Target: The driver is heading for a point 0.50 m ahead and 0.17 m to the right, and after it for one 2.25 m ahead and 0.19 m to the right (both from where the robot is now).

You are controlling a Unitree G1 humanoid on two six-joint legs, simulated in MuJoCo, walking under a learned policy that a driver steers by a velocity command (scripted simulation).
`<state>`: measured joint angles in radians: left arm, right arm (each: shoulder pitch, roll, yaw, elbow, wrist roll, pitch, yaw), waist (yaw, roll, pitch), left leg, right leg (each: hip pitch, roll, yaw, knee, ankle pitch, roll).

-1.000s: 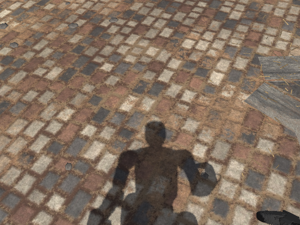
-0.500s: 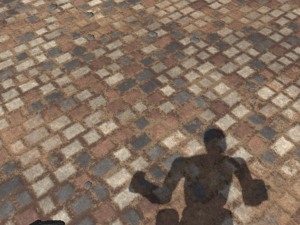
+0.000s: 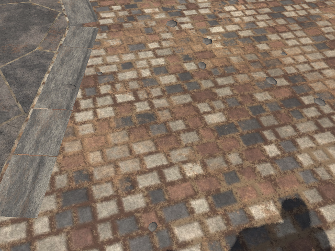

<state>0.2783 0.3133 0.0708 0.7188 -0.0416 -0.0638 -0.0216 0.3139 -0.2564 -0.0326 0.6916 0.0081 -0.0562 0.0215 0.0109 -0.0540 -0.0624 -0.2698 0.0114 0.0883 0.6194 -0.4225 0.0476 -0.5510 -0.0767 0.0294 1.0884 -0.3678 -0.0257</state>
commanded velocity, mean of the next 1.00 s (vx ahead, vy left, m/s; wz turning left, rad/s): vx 0.61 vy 0.00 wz -0.15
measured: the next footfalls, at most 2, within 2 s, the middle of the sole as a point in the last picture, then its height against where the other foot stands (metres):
right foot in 0.36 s outside the picture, level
left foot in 0.78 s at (190, 192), level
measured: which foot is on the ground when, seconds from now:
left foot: down 0.00-0.34, up 0.36-0.76, down 0.78-1.00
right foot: up 0.00-0.34, down 0.36-0.78, up 0.80-1.00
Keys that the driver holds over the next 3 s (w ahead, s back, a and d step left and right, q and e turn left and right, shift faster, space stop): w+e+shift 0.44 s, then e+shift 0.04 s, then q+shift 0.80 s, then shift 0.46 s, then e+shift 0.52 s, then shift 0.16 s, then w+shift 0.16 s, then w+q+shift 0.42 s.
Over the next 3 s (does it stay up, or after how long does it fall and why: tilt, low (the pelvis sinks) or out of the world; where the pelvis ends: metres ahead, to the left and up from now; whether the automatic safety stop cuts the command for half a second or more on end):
stays up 0.98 -0.18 0.02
